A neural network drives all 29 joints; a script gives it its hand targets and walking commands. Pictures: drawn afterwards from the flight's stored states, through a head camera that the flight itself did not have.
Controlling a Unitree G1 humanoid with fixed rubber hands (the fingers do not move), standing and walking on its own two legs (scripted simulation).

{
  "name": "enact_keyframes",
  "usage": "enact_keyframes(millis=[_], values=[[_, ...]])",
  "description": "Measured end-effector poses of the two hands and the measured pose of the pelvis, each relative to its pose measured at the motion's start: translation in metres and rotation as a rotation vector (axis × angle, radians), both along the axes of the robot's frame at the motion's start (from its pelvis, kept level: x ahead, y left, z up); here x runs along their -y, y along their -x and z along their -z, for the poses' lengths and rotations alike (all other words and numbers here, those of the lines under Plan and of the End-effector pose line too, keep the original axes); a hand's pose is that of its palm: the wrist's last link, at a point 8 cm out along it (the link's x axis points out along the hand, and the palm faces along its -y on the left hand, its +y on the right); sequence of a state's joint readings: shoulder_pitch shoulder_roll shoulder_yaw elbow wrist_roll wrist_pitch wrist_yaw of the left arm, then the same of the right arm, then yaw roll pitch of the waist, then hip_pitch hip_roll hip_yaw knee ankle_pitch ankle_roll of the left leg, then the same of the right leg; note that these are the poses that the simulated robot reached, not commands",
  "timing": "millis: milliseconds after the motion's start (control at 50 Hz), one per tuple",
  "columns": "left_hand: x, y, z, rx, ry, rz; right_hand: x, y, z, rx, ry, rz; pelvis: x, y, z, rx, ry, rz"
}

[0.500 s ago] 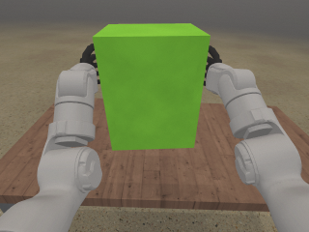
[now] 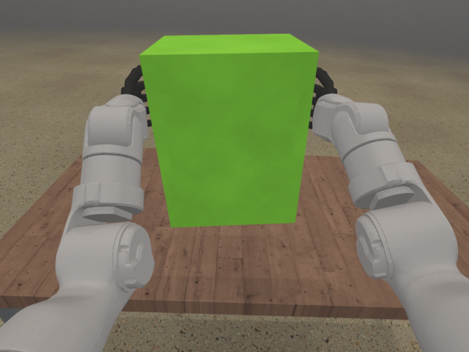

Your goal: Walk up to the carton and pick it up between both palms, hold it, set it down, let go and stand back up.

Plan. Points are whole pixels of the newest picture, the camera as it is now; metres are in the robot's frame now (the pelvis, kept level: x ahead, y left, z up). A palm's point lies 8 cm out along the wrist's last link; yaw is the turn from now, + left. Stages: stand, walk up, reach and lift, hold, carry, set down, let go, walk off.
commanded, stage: hold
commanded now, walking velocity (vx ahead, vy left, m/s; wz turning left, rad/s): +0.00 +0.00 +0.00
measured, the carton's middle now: (230, 130) +0.38 -0.01 +0.29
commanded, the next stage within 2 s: none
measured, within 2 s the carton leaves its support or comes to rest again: neither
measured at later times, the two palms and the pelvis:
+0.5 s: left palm (133, 109) +0.38 +0.14 +0.32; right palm (323, 111) +0.37 -0.15 +0.32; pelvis +0.00 +0.00 +0.00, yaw +0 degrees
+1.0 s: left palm (142, 100) +0.37 +0.13 +0.34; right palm (339, 104) +0.36 -0.17 +0.34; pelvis +0.00 +0.00 +0.00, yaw -1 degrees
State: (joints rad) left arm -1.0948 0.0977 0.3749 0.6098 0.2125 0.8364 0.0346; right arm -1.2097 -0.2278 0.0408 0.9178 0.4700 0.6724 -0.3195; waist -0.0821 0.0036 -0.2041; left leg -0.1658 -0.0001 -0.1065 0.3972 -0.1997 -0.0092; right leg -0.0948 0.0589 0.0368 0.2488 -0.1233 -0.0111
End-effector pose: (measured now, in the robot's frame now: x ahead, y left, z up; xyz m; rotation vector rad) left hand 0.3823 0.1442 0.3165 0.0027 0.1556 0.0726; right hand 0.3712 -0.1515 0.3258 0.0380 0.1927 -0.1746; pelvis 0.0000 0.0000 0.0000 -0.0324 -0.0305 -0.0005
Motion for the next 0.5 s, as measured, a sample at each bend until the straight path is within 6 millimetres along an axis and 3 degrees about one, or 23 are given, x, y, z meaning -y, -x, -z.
enact_keyframes(millis=[500], values=[[0.0005,0.0006,-0.0007,0.001,0.003,-0.004,0.0005,-0.0001,0.0008,0.0,0.004,-0.004,0.002,-0.0002,-0.0001,0.002,-0.001,-0.005]])
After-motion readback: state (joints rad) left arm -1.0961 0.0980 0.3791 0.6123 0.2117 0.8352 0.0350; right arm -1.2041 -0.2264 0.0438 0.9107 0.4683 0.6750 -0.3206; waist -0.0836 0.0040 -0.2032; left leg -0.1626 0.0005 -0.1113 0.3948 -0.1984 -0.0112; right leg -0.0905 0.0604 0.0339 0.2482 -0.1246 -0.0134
